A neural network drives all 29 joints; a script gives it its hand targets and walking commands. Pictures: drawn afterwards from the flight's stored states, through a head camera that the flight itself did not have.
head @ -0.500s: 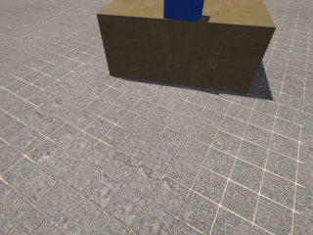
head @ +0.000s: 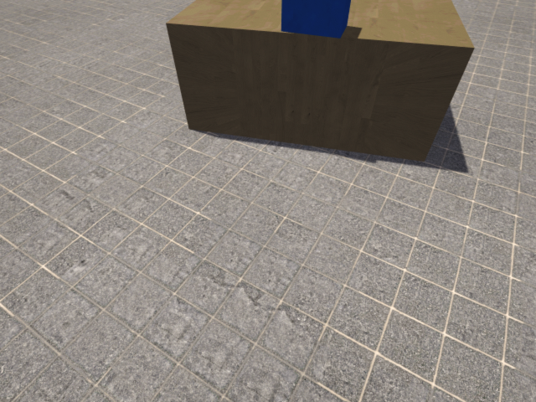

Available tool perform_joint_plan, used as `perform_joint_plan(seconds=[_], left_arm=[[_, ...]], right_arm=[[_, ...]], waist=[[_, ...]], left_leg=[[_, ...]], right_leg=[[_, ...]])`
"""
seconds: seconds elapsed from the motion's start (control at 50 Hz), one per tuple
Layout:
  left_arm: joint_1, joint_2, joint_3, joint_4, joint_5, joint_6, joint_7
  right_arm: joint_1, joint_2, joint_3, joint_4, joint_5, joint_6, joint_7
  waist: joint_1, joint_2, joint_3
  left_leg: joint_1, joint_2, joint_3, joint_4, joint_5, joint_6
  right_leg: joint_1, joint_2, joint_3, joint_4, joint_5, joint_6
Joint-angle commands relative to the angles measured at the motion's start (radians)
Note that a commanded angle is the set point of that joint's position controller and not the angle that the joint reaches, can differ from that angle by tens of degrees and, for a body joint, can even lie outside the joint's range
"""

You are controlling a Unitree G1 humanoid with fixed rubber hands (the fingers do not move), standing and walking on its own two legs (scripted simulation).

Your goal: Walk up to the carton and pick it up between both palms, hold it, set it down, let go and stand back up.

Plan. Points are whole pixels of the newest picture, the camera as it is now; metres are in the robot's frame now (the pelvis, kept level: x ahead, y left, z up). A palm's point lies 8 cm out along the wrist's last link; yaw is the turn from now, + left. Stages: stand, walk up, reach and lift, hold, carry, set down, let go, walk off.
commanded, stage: stand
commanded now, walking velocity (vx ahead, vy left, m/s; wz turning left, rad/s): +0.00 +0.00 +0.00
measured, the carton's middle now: (316, 4) +1.81 -0.16 -0.01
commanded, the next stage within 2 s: walk up in 1.52 s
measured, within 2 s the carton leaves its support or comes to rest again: neither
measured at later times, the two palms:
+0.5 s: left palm out of the picture -0.04 +0.20 -0.15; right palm out of the picture -0.03 -0.21 -0.15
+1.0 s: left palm out of the picture -0.03 +0.20 -0.15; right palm out of the picture -0.02 -0.20 -0.15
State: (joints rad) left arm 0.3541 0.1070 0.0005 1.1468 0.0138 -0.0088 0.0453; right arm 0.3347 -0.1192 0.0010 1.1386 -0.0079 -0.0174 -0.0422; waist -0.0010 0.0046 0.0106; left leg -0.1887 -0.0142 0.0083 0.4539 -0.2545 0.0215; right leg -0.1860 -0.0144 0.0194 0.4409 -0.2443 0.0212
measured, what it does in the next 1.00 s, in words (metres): stands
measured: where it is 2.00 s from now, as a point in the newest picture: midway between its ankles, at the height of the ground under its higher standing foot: outside the picture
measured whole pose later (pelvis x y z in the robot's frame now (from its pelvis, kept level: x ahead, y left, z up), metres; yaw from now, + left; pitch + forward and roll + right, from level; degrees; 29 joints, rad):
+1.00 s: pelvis +0.01 +0.00 +0.00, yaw +0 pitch -1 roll +0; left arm 0.35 0.09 0.00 1.14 0.01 -0.01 0.05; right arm 0.33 -0.11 0.00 1.14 -0.01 -0.02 -0.04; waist 0.00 0.01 0.02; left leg -0.16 -0.01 0.01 0.43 -0.26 0.02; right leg -0.16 -0.01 0.02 0.43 -0.25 0.02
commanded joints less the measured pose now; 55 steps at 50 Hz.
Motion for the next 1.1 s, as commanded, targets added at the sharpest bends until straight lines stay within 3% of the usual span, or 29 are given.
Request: perform_joint_plan(seconds=[0.0, 0.18, 0.2, 0.3, 0.38, 0.52, 0.58, 0.66, 0.68, 0.74, 0.8, 0.86, 0.9, 0.98, 1.0, 1.08], left_arm=[[0.077, 0.054, 0.006, -0.01, -0.001, -0.001, -0.002], [0.101, 0.056, 0.004, -0.001, -0.003, -0.001, 0.002], [0.084, 0.046, 0.004, -0.004, -0.003, -0.003, 0.001], [0.08, 0.045, 0.006, -0.003, -0.003, -0.005, 0.003], [0.086, 0.056, 0.008, -0.003, 0.001, 0.002, 0.003], [0.082, 0.079, 0.015, -0.012, -0.002, -0.003, 0.001], [0.079, 0.051, 0.007, -0.007, -0.002, -0.001, 0.002], [0.089, 0.046, 0.008, -0.007, -0.004, -0.002, 0.002], [0.079, 0.066, 0.011, -0.01, -0.001, -0.003, 0.004], [0.083, 0.069, 0.014, -0.008, -0.003, -0.003, 0.001], [0.075, 0.043, 0.004, -0.006, 0.0, -0.003, 0.006], [0.078, 0.049, 0.008, -0.009, -0.004, -0.004, 0.004], [0.09, 0.048, 0.007, -0.002, -0.003, -0.002, 0.004], [0.088, 0.055, 0.007, -0.001, 0.0, -0.004, 0.005], [0.093, 0.067, 0.01, 0.001, -0.001, -0.004, 0.003], [0.086, 0.048, 0.006, -0.002, -0.002, -0.004, 0.0]], right_arm=[[0.094, -0.048, -0.005, 0.001, -0.001, 0.001, -0.001], [0.091, -0.064, -0.01, -0.001, 0.002, -0.005, 0.001], [0.091, -0.066, -0.008, 0.003, -0.001, -0.006, 0.0], [0.09, -0.05, -0.008, -0.002, 0.0, -0.008, -0.001], [0.095, -0.044, -0.007, 0.001, 0.0, 0.001, -0.001], [0.098, -0.048, -0.006, -0.001, 0.001, -0.007, -0.002], [0.089, -0.059, -0.008, -0.005, 0.002, -0.009, -0.001], [0.085, -0.053, -0.009, -0.005, -0.002, -0.007, -0.002], [0.088, -0.051, -0.008, -0.006, 0.001, -0.006, -0.001], [0.098, -0.057, -0.008, -0.002, 0.001, -0.013, -0.003], [0.086, -0.065, -0.01, -0.01, 0.0, -0.009, -0.005], [0.082, -0.053, -0.007, -0.002, -0.002, -0.009, -0.003], [0.091, -0.057, -0.009, -0.003, -0.002, -0.008, -0.004], [0.096, -0.048, -0.004, 0.003, 0.003, -0.008, -0.002], [0.097, -0.044, -0.003, 0.005, 0.004, -0.006, -0.004], [0.088, -0.059, -0.011, 0.0, 0.003, -0.003, -0.002]], waist=[[-0.006, 0.011, 0.094], [0.005, -0.017, 0.082], [0.002, 0.01, 0.085], [0.002, -0.04, 0.061], [-0.004, 0.009, 0.106], [-0.001, 0.02, 0.066], [-0.005, -0.015, 0.076], [0.006, 0.011, 0.082], [-0.004, 0.015, 0.074], [0.005, -0.023, 0.064], [-0.003, -0.02, 0.089], [-0.002, 0.026, 0.075], [-0.002, -0.004, 0.09], [-0.003, 0.007, 0.104], [0.002, -0.021, 0.09], [0.002, 0.002, 0.094]], left_leg=[[-0.04, 0.079, -0.087, -0.106, 0.065, 0.022], [-0.039, 0.081, -0.089, -0.101, 0.101, 0.024], [-0.032, 0.083, -0.09, -0.102, 0.114, 0.024], [-0.012, 0.084, -0.091, -0.096, 0.135, 0.025], [-0.038, 0.079, -0.087, -0.104, 0.098, 0.02], [-0.007, 0.084, -0.09, -0.1, 0.131, 0.023], [-0.029, 0.089, -0.092, -0.106, 0.125, 0.025], [-0.007, 0.086, -0.088, -0.1, 0.151, 0.024], [-0.003, 0.085, -0.087, -0.099, 0.164, 0.024], [0.004, 0.085, -0.091, -0.103, 0.165, 0.027], [-0.019, 0.089, -0.091, -0.104, 0.169, 0.025], [0.0, 0.088, -0.085, -0.101, 0.187, 0.025], [-0.012, 0.091, -0.087, -0.105, 0.169, 0.024], [-0.005, 0.093, -0.094, -0.104, 0.177, 0.026], [-0.006, 0.089, -0.09, -0.108, 0.146, 0.026], [0.009, 0.086, -0.085, -0.113, 0.135, 0.025]], right_leg=[[-0.052, -0.053, 0.053, -0.07, 0.08, -0.035], [-0.031, -0.058, 0.061, -0.075, 0.085, -0.04], [-0.027, -0.064, 0.06, -0.074, 0.108, -0.039], [-0.016, -0.058, 0.053, -0.069, 0.117, -0.038], [-0.041, -0.059, 0.054, -0.071, 0.101, -0.036], [-0.019, -0.057, 0.051, -0.069, 0.125, -0.035], [-0.002, -0.058, 0.048, -0.067, 0.137, -0.036], [-0.021, -0.062, 0.056, -0.07, 0.133, -0.039], [-0.01, -0.061, 0.056, -0.072, 0.15, -0.037], [-0.006, -0.06, 0.051, -0.067, 0.14, -0.04], [-0.001, -0.065, 0.052, -0.069, 0.156, -0.041], [0.006, -0.065, 0.054, -0.068, 0.166, -0.039], [0.005, -0.064, 0.051, -0.07, 0.162, -0.039], [-0.01, -0.067, 0.056, -0.078, 0.153, -0.038], [-0.008, -0.06, 0.051, -0.077, 0.134, -0.037], [-0.02, -0.062, 0.059, -0.083, 0.128, -0.039]])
